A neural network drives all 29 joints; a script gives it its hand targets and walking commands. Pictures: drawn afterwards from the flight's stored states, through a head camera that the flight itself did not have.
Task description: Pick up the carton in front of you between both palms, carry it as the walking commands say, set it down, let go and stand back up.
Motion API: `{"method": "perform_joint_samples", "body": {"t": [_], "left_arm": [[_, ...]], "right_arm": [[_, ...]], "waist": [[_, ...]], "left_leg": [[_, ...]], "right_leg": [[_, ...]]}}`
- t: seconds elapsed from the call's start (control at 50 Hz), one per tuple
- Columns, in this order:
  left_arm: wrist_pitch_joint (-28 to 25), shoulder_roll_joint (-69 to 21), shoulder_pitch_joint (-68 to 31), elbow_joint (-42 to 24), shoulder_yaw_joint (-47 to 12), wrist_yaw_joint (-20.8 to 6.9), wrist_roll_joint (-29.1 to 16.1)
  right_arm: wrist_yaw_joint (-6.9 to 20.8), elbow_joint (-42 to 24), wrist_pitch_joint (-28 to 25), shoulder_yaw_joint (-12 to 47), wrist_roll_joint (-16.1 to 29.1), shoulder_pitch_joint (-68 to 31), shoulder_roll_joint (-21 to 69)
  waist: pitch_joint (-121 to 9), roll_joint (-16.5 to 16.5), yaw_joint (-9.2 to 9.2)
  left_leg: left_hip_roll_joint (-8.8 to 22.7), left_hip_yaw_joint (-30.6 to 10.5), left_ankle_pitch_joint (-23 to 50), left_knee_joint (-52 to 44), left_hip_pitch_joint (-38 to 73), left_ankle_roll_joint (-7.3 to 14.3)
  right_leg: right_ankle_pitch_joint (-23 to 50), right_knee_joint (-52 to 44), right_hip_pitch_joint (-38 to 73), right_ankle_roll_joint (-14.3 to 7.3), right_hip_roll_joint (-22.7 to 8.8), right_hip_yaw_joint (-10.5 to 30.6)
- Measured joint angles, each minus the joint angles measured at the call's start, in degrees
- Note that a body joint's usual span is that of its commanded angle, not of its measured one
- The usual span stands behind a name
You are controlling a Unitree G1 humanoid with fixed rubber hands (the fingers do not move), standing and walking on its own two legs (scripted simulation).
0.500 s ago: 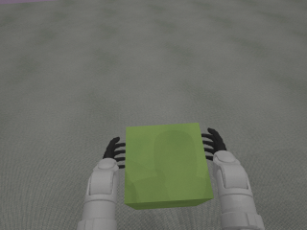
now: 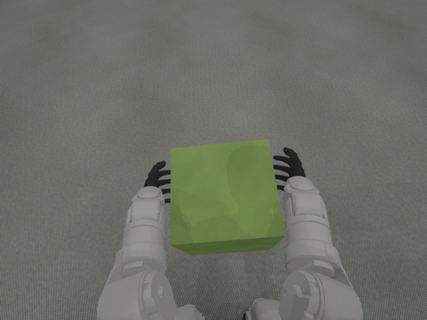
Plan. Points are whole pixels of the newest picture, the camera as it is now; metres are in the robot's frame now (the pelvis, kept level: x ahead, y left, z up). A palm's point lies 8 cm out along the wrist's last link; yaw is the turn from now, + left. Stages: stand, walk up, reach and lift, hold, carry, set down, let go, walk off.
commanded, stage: set down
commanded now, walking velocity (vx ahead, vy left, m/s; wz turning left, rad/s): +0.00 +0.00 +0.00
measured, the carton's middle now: (225, 204) +0.36 -0.02 -0.10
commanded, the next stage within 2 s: none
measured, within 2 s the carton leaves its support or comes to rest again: neither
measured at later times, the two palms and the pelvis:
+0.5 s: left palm (175, 207) +0.42 +0.12 -0.20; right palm (279, 211) +0.37 -0.16 -0.18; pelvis -0.01 +0.01 -0.12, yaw +0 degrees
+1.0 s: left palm (189, 216) +0.46 +0.10 -0.36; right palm (275, 228) +0.39 -0.18 -0.33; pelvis -0.04 +0.02 -0.24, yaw -1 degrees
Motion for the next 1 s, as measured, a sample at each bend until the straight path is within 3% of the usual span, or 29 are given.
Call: {"method": "perform_joint_samples", "body": {"t": [0.12, 0.2, 0.28, 0.4, 0.6, 1.0], "left_arm": [[-9.28, 2.1, -2.69, 2.03, -1.09, 0.36, -1.72], [-14.41, 3.65, -3.12, 0.84, -5.05, 1.95, -6.24], [-16.31, 4.94, -3.6, -1.06, -9.51, 4.31, -11.37], [-15.56, 5.86, -5.65, -1.75, -11.65, 6.8, -14.82], [-13.93, 7.48, -11.25, 4.7, -11.06, 7.52, -14.07], [-14.67, 14.14, -28.37, 14.71, -18.35, 10.94, -19.14]], "right_arm": [[-2.05, -0.37, -9.69, -0.13, 1.61, -0.76, 0.63], [-3.97, -2.67, -15.3, 2.01, 5.68, -0.15, 0.52], [-5.61, -5.65, -17.75, 4.55, 10.89, 0.63, -0.16], [-5.94, -7.19, -17.91, 5.11, 14.93, -0.13, -0.74], [-4.16, -3.11, -16.01, 1.82, 14.03, -4.12, -2.14], [-5.81, 0.19, -16.29, -0.4, 18.32, -15.71, -6.54]], "waist": [[0.18, 0.14, -0.25], [-0.7, 0.27, -0.68], [-4.37, 0.13, -0.91], [-11.81, -0.06, -1.68], [-17.87, 1.17, -2.83], [-11.68, 1.49, -4.62]], "left_leg": [[-0.78, -0.84, -0.09, 6.36, -17.22, -0.66], [-1.38, -0.91, -0.56, 11.45, -29.95, -0.82], [-1.89, -0.58, -2.0, 17.53, -42.27, -0.85], [-2.59, 0.19, -5.41, 26.89, -55.94, -0.58], [-3.77, 0.79, -9.42, 37.93, -69.31, 0.07], [-5.95, 1.19, -12.93, 58.79, -91.21, -0.33]], "right_leg": [[-0.33, 6.36, -17.09, 0.14, 0.11, -0.34], [-0.86, 11.45, -29.78, 0.5, 0.1, -0.28], [-2.27, 17.55, -42.17, 0.91, 0.3, 0.17], [-5.65, 26.98, -55.96, 1.71, 0.75, 1.02], [-9.75, 37.75, -69.09, 2.9, 1.1, 1.62], [-13.61, 58.11, -90.32, 4.86, 2.3, 1.6]]}}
